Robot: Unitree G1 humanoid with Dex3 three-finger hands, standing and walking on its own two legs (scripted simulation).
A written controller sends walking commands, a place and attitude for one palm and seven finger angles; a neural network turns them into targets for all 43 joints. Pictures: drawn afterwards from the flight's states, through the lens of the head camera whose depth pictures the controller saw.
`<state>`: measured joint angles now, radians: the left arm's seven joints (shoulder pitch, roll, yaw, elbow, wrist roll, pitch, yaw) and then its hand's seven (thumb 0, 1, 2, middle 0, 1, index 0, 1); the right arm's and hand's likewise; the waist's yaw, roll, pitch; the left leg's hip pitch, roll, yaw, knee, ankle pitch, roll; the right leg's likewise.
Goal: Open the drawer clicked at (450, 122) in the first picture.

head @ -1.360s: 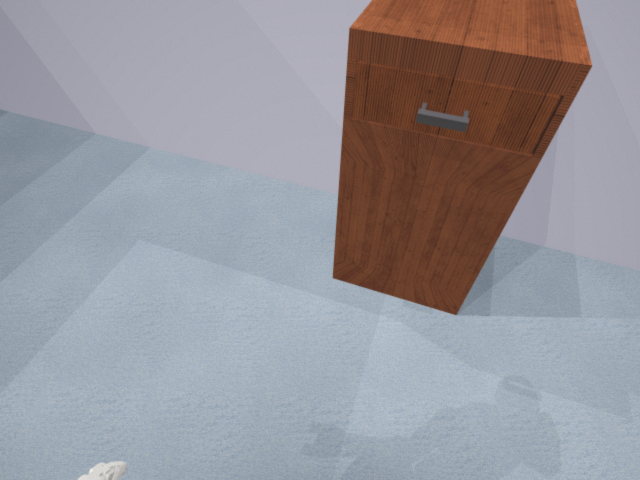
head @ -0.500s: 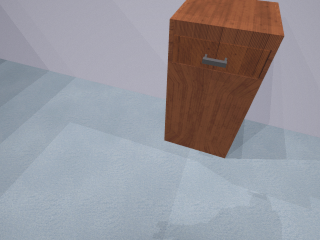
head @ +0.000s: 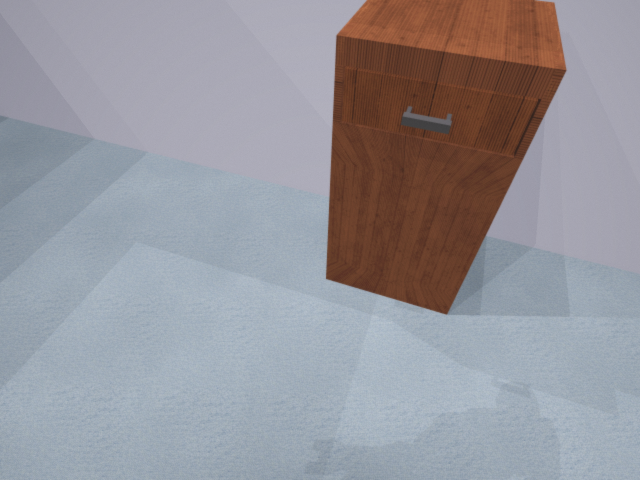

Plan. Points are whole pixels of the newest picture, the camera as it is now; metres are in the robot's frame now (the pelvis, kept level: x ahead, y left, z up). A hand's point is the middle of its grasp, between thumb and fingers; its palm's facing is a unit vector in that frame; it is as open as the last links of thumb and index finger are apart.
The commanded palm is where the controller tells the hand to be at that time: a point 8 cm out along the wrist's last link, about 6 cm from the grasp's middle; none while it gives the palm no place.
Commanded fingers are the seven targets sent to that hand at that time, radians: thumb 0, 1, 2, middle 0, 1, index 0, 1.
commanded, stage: look at it before walking up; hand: left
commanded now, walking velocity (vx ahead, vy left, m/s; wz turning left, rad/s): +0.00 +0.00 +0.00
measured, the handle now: (427, 118) +0.88 -0.20 +0.00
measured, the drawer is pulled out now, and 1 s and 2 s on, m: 0.00 0.00 0.00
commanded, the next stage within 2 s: turn to face it in 0.18 s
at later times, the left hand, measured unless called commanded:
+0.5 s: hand out of the picture +0.08 +0.24 -0.16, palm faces -0.06 -0.94 -0.34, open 7.4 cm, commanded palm none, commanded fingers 0.00 0.90 0.90 -0.20 -0.30 -0.20 -0.30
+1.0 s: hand out of the picture +0.07 +0.20 -0.19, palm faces -0.17 -0.96 -0.20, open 7.4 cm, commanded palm none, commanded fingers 0.00 0.90 0.90 -0.20 -0.30 -0.20 -0.30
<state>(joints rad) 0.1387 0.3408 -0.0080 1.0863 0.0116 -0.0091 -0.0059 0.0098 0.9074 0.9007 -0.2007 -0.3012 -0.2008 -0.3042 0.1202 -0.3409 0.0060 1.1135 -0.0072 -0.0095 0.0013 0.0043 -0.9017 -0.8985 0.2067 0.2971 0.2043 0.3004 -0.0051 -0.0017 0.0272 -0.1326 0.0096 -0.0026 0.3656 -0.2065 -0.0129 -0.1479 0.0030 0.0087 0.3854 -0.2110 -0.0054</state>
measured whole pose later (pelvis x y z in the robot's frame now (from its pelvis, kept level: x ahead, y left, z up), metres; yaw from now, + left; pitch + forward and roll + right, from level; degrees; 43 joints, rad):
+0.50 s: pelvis +0.00 +0.00 +0.00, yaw -3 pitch -1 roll +0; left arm 0.16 0.32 0.01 1.05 0.01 0.02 0.01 0.01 0.91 0.90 -0.20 -0.30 -0.20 -0.30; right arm 0.11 -0.31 0.00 1.07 -0.01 0.00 -0.02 0.00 -0.90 -0.90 0.21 0.30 0.20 0.30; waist 0.01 0.00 0.04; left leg -0.15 0.03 0.05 0.41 -0.25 -0.02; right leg -0.19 0.02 0.06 0.45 -0.24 -0.01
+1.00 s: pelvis -0.03 +0.02 -0.01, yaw -12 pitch +0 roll +0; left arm 0.22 0.22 0.06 0.96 0.02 0.07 0.00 0.01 0.91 0.90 -0.20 -0.30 -0.20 -0.30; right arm 0.25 -0.17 -0.03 1.00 -0.02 0.01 -0.03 0.00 -0.90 -0.90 0.20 0.30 0.20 0.30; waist -0.01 -0.04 0.05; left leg -0.24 0.03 0.09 0.53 -0.30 0.02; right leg -0.44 0.04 0.05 0.94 -0.43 0.02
